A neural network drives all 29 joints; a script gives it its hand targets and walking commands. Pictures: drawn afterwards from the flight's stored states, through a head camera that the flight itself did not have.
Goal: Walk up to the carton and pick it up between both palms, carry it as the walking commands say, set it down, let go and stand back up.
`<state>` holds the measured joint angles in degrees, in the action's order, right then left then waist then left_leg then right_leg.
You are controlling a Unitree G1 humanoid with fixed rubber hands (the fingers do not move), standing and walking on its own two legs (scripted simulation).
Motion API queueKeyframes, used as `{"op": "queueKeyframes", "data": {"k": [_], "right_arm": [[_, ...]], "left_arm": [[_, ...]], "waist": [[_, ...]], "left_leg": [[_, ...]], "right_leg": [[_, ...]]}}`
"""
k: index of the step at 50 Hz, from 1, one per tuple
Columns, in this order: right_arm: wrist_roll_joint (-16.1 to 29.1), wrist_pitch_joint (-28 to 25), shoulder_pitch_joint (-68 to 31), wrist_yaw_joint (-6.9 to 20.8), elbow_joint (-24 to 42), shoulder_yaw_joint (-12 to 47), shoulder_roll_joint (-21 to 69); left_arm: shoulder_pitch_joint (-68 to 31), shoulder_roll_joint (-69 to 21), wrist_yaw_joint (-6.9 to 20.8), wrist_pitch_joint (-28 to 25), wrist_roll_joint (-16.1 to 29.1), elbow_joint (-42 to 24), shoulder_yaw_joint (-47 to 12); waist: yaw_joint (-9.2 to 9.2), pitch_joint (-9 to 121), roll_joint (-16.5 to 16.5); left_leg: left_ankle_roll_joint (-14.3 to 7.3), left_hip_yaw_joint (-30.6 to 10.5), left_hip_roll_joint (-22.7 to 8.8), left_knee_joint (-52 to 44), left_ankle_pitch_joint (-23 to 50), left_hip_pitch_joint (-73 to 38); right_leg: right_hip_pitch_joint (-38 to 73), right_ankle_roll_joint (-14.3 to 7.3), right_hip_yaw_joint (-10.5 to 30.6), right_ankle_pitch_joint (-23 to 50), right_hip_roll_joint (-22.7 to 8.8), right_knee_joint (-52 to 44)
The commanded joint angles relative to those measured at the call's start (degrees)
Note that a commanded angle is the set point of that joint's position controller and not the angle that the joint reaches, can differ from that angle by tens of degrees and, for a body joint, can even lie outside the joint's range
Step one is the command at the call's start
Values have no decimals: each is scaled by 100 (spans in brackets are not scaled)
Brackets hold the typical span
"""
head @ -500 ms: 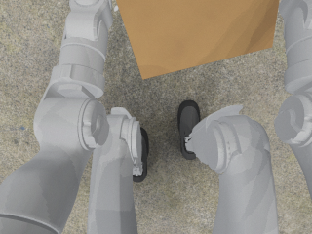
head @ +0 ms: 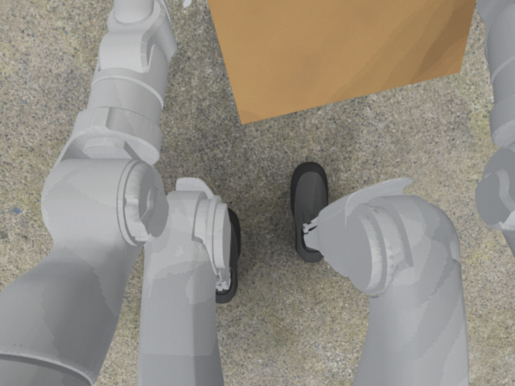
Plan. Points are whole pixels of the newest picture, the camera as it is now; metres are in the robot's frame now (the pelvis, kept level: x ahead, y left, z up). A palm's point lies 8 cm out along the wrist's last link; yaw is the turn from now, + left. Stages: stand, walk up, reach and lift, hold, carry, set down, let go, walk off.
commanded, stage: set down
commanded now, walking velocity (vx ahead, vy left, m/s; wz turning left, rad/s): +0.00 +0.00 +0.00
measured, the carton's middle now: (315, 6) +0.54 -0.07 -0.23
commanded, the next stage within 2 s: let go in 1.70 s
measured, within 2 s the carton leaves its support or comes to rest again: rests again in 1.08 s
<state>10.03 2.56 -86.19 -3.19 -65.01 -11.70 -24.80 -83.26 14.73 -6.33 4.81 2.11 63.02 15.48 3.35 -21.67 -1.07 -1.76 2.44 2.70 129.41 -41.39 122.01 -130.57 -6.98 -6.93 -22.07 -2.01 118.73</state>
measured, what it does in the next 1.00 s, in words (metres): rises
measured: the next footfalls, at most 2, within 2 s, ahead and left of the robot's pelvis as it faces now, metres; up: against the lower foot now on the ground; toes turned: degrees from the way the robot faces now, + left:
none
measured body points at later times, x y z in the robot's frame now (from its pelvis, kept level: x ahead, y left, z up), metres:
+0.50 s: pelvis -0.01 +0.00 -0.01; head +0.37 -0.02 +0.22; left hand +0.58 +0.16 -0.16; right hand +0.56 -0.27 -0.16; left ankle +0.08 +0.10 -0.34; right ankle +0.16 -0.08 -0.34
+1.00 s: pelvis -0.02 +0.00 +0.07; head +0.35 -0.01 +0.32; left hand +0.58 +0.16 -0.02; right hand +0.56 -0.25 +0.00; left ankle +0.08 +0.10 -0.34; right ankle +0.16 -0.08 -0.34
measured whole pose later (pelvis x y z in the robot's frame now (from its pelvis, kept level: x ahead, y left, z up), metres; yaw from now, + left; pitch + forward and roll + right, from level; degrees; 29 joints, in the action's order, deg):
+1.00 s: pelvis -0.02 +0.00 +0.07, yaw +0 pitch +28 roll -1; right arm 15.2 27.1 -79.6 -4.9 -29.6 -10.1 -29.9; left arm -81.8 24.5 -7.5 28.0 12.2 30.6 10.3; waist 3.3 -30.0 1.1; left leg -1.8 0.6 3.4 116.5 -37.0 107.9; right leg -114.1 -5.9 -6.9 -20.2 -1.0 105.8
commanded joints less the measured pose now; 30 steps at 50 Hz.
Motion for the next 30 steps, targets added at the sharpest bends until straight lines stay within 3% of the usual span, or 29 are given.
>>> {"op": "queueKeyframes", "data": {"k": [1,5,6,8,9,12,13,15,16,18,19,20,21,22,23,25,26,27,30], "right_arm": [[368,138,-429,44,-1155,194,-704],[321,99,-261,26,-1233,26,-912],[280,75,-252,-1,-1154,-7,-983],[297,63,-311,-21,-1017,2,-1017],[305,64,-240,-29,-1054,-62,-1071],[376,23,-457,-78,-568,-10,-1217],[415,3,-503,-99,-370,-7,-1276],[470,26,-452,-94,-548,44,-1280],[573,15,-669,-106,-16,70,-1396],[678,22,-777,-179,667,174,-1493],[694,38,-750,-211,979,153,-1574],[804,59,-1023,-260,1921,125,-1764],[849,154,-1047,-316,2332,192,-1968],[975,266,-1165,-395,3075,204,-2029],[1059,447,-1116,-427,3379,283,-2042],[1016,947,-1329,-544,4159,361,-2424],[1011,1336,-1171,-511,3447,510,-2244],[965,1514,-1277,-535,4202,387,-2380],[851,1936,-1313,-550,4898,215,-2323]], "left_arm": [[-1413,1118,-32,-47,533,-415,-979],[-1380,1340,-97,-96,467,-640,-901],[-1346,1342,-101,-84,502,-649,-915],[-1287,1467,-102,-99,451,-698,-833],[-1331,1497,-117,-89,479,-682,-861],[-1241,1686,-91,-83,536,-734,-819],[-1346,1613,-87,-81,666,-972,-922],[-1332,1681,-50,-58,715,-786,-892],[-1323,1750,-57,-47,770,-1068,-933],[-1427,1832,-86,-23,932,-1610,-984],[-1484,1857,-89,-7,998,-1974,-1034],[-1554,1934,-127,38,1093,-2647,-1065],[-1620,2003,-180,159,1188,-2757,-1097],[-1720,2032,-217,278,1284,-3464,-1177],[-1590,2000,-263,465,1396,-3545,-1266],[-1709,2183,-362,963,1543,-4006,-1270],[-1730,2256,-335,1284,1514,-3370,-1217],[-1858,2428,-362,1436,1468,-4138,-1025],[-1961,2745,-377,1735,1266,-4645,-604]], "waist": [[-55,5996,779],[-81,6108,900],[-15,6208,859],[-123,6210,866],[-60,6258,887],[-165,6514,786],[-73,6852,731],[-72,6696,639],[-141,7150,622],[-70,8335,398],[-43,8725,444],[-27,9873,328],[100,10411,198],[117,11446,185],[133,11999,235],[278,13382,62],[181,12109,137],[152,12533,115],[80,12214,-55]], "left_leg": [[149,-266,-46,-1278,1049,-837],[205,-299,-47,-1281,1302,-1088],[218,-289,-35,-1259,1392,-1076],[213,-267,-55,-1252,1345,-978],[217,-250,-76,-1274,1371,-1060],[197,-210,-87,-1161,1381,-874],[186,-221,-76,-1176,1447,-969],[172,-206,-106,-1175,1280,-748],[157,-207,-101,-1180,1471,-1000],[156,-118,-34,-1137,1761,-1257],[161,-77,-18,-1155,1832,-1320],[150,-41,31,-1149,2188,-1819],[128,-3,58,-1169,2198,-1968],[111,20,83,-1216,2409,-2406],[82,57,112,-1311,2422,-2778],[60,100,190,-1480,2354,-3617],[47,183,135,-1605,1699,-2948],[48,154,142,-1685,1731,-3070],[7,121,133,-1983,1363,-2839]], "right_leg": [[4373,465,1467,818,136,-262],[4237,457,1393,1037,117,-122],[4362,455,1386,1146,120,-137],[4463,444,1423,1159,126,-117],[4537,454,1400,1209,123,-119],[4926,466,1513,1348,104,-65],[5142,456,1499,1456,105,-83],[5220,452,1530,1375,75,-95],[5478,465,1525,1590,75,-47],[6432,450,1540,2116,92,-49],[6827,404,1579,2330,101,-32],[7527,431,1513,2837,101,12],[7956,410,1514,2926,140,2],[8627,399,1516,3229,153,-15],[8976,405,1442,3257,159,-66],[9645,485,1274,2817,195,-278],[9157,462,1381,1887,155,-531],[9547,474,1493,1780,148,-621],[9329,521,1636,1174,203,-981]]}}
